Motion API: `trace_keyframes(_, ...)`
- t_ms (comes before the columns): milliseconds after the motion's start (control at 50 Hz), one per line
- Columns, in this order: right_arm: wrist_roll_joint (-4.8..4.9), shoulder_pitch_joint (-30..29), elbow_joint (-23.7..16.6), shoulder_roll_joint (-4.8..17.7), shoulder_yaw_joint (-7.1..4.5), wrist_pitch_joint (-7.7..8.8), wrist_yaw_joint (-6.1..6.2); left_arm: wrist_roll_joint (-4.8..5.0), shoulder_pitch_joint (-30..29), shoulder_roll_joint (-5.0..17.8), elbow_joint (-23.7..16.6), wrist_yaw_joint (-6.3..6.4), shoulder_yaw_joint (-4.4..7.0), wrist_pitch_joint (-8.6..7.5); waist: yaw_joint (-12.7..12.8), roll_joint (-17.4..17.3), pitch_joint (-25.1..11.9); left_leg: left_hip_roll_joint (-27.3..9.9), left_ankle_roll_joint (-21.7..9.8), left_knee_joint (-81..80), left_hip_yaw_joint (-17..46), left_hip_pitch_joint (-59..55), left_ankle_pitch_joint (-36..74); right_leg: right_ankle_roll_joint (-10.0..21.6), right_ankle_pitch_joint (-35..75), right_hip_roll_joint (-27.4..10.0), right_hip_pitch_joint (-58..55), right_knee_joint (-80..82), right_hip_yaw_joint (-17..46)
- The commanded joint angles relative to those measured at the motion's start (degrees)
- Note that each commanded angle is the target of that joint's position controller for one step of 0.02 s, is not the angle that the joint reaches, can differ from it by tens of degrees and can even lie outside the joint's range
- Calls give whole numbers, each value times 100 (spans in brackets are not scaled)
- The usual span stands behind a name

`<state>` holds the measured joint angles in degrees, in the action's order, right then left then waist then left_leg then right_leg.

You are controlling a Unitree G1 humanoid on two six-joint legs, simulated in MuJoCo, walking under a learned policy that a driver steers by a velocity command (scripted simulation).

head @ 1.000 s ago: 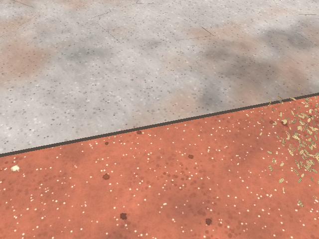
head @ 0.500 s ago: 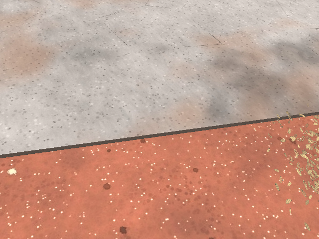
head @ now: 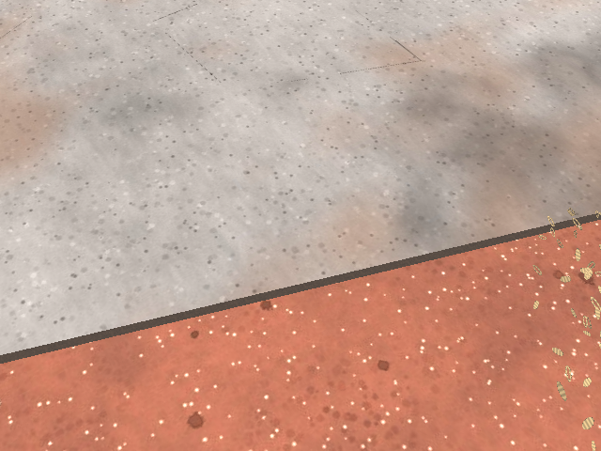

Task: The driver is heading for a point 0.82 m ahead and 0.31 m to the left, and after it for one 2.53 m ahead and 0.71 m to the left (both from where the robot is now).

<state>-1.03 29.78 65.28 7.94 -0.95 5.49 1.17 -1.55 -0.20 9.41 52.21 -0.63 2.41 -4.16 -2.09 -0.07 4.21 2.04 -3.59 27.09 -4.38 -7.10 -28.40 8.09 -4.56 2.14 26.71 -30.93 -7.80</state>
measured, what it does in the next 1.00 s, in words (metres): walks ahead, turning left: left foot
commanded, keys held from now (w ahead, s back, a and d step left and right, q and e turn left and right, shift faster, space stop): w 0.16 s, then w+q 0.44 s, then q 0.40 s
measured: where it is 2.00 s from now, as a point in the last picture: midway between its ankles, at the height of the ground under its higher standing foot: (193, 331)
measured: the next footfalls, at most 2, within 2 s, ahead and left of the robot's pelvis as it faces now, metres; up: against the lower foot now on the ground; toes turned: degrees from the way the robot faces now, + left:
left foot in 0.54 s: +0.46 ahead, +0.09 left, +0.00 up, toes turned +14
right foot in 1.08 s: +0.72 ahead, +0.03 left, +0.00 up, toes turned +32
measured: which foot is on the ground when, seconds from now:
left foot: up 0.00-0.52, down 0.54-1.00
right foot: down 0.00-0.56, up 0.58-1.00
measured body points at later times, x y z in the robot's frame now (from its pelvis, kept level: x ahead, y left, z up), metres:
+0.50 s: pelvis +0.28 +0.01 +0.01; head +0.32 +0.01 +0.46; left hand +0.18 +0.22 -0.13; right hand +0.48 -0.18 -0.12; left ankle +0.42 +0.10 -0.70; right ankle +0.13 -0.06 -0.71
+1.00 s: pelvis +0.52 +0.05 +0.02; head +0.56 +0.08 +0.47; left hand +0.60 +0.35 -0.09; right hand +0.63 -0.21 -0.11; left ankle +0.42 +0.08 -0.71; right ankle +0.68 -0.01 -0.68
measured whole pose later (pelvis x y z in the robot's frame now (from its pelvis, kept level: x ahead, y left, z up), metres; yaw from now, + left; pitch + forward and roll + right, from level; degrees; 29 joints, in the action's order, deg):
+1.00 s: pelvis +0.52 +0.05 +0.02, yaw +26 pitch +1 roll +1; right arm -0.9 20.5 51.2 14.8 -4.5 0.1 1.5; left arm -1.0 2.8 13.8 43.8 0.8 1.2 -1.0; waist -4.6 2.1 4.2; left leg 10.0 -6.8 24.2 8.9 6.0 -18.1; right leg -1.3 -9.4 -0.8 33.7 -43.1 2.1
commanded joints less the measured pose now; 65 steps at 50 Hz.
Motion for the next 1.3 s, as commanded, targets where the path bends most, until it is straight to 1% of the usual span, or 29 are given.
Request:
trace_keyframes(20, 199, 695, -412, 166, -69, 5, -93, -163, 2852, 1538, 523, 61, 466, 12, 808, 1196, -1905, 309, -183, 5239, 198, 3773, -256, 1405, -1725, -2683, -4506, 1342, 4765)
trace_keyframes(40, 75, 57, -523, 679, -189, -28, -89, 66, 2210, 1318, 460, 16, 432, 51, 694, 373, -1356, -83, -312, 5401, 819, 4258, 308, 1208, -2553, -2361, -3843, 1787, 4682)
trace_keyframes(60, 33, -533, -733, 746, -220, -5, -116, 121, 1641, 933, 358, 1, 317, 26, 529, 196, -557, -345, -329, 5083, 757, 4388, 909, 986, -2401, -2201, -2964, 1949, 3756)
trace_keyframes(80, 12, -728, -766, 659, -221, 11, -122, 91, 1444, 638, 372, -15, 236, -37, 371, -109, -207, -524, -319, 4744, 740, 4147, 1214, 811, -1578, -1952, -2306, 2115, 3147)
trace_keyframes(120, -110, -535, -705, 434, -208, -116, -163, 78, 1568, 318, 534, 52, 113, -131, 42, 4, -156, -720, -189, 4224, 724, 3546, 1328, 521, -548, -1530, -1646, 2227, 2240)
trace_keyframes(220, -97, -1255, -996, 439, -224, -354, -262, 62, 2225, 667, 713, 102, 127, -268, 25, 173, 94, -836, 24, 3453, 514, 4168, 1902, 357, 274, -1333, -1669, 2516, 1291)
trace_keyframes(320, 4, -2376, -1392, 426, -168, -324, -320, 72, 2634, 572, 736, 125, 48, -289, 292, 281, 245, -642, 37, 1989, 274, 4441, 2944, -55, 1369, -1126, -2087, 2512, 464)
trace_keyframes(420, -15, -3127, -1697, 391, -103, -286, -339, 43, 3103, 635, 889, 237, 26, -277, 509, 327, 298, -387, -182, 900, -256, 4347, 2915, -133, 2660, -1364, -3069, 2180, -6)
trace_keyframes(480, -52, -2725, -1652, 554, -189, -268, -299, 32, 2967, 858, 868, 341, 72, -229, 217, 536, -56, 52, -500, 737, -560, 3706, 2130, -207, 5050, -1525, -3600, 1170, -267)
trace_keyframes(520, -72, -1678, -1349, 791, -327, -242, -260, -1, 2782, 1034, 782, 362, 131, -144, -240, 671, -624, 350, -794, 526, -579, 2662, 1696, -190, 5539, -1606, -3557, -382, -359)
trace_keyframes(540, -139, -930, -1133, 986, -436, -210, -242, 33, 2626, 1087, 687, 325, 152, -120, -637, 564, -963, 290, -1008, 23, -297, 1573, 1853, -238, 4639, -1528, -2929, -1634, -455)
trace_keyframes(560, -198, -303, -1067, 1499, -607, -222, -185, 59, 2502, 924, 434, 265, 120, -145, -881, -67, -1492, -949, -1421, -62, 1279, 294, 1527, -348, 2103, -1219, -1610, -3549, -527)
trace_keyframes(580, -121, -612, -1190, 1863, -697, -305, -202, 181, 2608, 568, 51, 136, 99, -187, -364, -1335, -1830, -2315, -2436, -846, 4621, -1033, 1837, -619, -2606, 207, 843, -5493, 112)
trace_keyframes(600, 22, -772, -1171, 1721, -666, -356, -202, 77, 1985, 879, -85, 101, 137, -249, -389, -252, -1380, -2099, -2234, -1098, 4163, -737, 1634, -502, -2063, -251, 1551, -5453, 1050)
trace_keyframes(640, 28, -1386, -1262, 1195, -519, -313, -163, 145, 1735, 849, -186, 120, 140, -332, 64, 423, -316, -1779, -1739, -1219, 2807, 759, 3947, -592, -1376, -619, 1217, -4580, 973)
trace_keyframes(660, 68, -1497, -1294, 1083, -475, -266, -126, 42, 1772, 808, -198, 152, 148, -232, 240, 496, -246, -1485, -1555, -1151, 2260, 1214, 4935, -704, -1416, -710, 845, -4242, 985)
trace_keyframes(700, 104, -1480, -1311, 1072, -430, -171, -108, -80, 1959, 674, -234, 153, 138, 21, 428, 262, -374, -1146, -1356, -1038, 1693, 1608, 6094, -892, -1484, -689, 392, -3751, 925)
trace_keyframes(760, 89, -1218, -1326, 1392, -489, -169, -102, -66, 1673, 645, -466, 136, 118, 203, 406, -91, -526, -788, -1101, -833, 1371, 1640, 7044, -1048, -1074, -549, 507, -3088, 717)
trace_keyframes(800, 93, -1032, -1370, 1404, -485, -247, -84, -43, 1260, 718, -675, 132, 108, 250, 259, -290, -616, -656, -839, -705, 1369, 1512, 7138, -1087, -734, -487, 665, -2683, 660)
trace_keyframes(860, 98, -778, -1440, 1407, -484, -371, -29, 6, 659, 804, -963, 131, 71, 282, 10, -446, -688, -603, -542, -525, 1571, 1178, 6870, -1065, -303, -407, 841, -2081, 706)
trace_keyframes(960, 7, -537, -1580, 1506, -529, -517, 69, 61, 107, 975, -1251, 165, 11, 258, -213, -491, -580, -819, -576, -84, 2199, 511, 6687, -951, -442, -237, 1059, -1318, 926)
trace_keyframes(1040, -11, -1129, -1893, 1674, -586, -537, 56, 92, 876, 1214, -1118, 234, 38, 141, 239, -557, -608, -600, -372, 606, 2570, 991, 6387, -662, -651, -2, -460, 37, 1045)
trace_keyframes(1060, 76, -1398, -1997, 1670, -579, -490, 15, 41, 1384, 1278, -1012, 273, 63, 66, 578, -423, -745, -305, -164, 1176, 2505, 1427, 5978, -537, 297, -127, -1462, 803, 1113)
trace_keyframes(1080, 189, -1290, -2249, 1328, -479, -427, -17, -6, 1891, 1711, -1034, 350, 149, 18, 647, 489, -1452, 106, 89, 2597, 2023, 2213, 3667, -168, 2509, -1579, -2908, 713, 2250)
trace_keyframes(1100, 208, -392, -2215, 1144, -489, -485, 36, 75, 1653, 1903, -1219, 326, 143, 141, 130, 1362, -1918, 1137, 161, 3881, 1188, 3173, -1397, 698, 5333, -3038, -3457, 558, 3745)
trace_keyframes(1120, -29, -5, -1988, 1451, -538, -600, 74, 186, 1693, 1671, -1211, 286, 139, 257, -16, 880, -2054, 668, 218, 4693, 1076, 3313, -1329, 1057, 5054, -3139, -3124, 435, 3889)
trace_keyframes(1160, -118, -814, -2021, 1557, -541, -740, -56, 98, 967, 1001, -1412, 289, -18, 362, 32, 367, -1006, 133, 280, 4468, 980, 3610, -152, 600, 206, -2139, -1884, 1339, 2850)
trace_keyframes(1200, -103, -1034, -2150, 1451, -504, -834, -280, -34, 834, 1151, -1384, 278, 14, 387, 41, 1038, -469, 27, 363, 4088, 759, 3522, 394, 211, -1749, -1496, -1214, 1983, 2140)
trace_keyframes(1300, -124, -1456, -2391, 1278, -412, -787, -488, 27, 1342, 1418, -1206, 201, 173, 163, 170, 704, -462, -176, 341, 3240, 635, 3840, 906, 233, -2248, -1714, -1603, 2403, 1747)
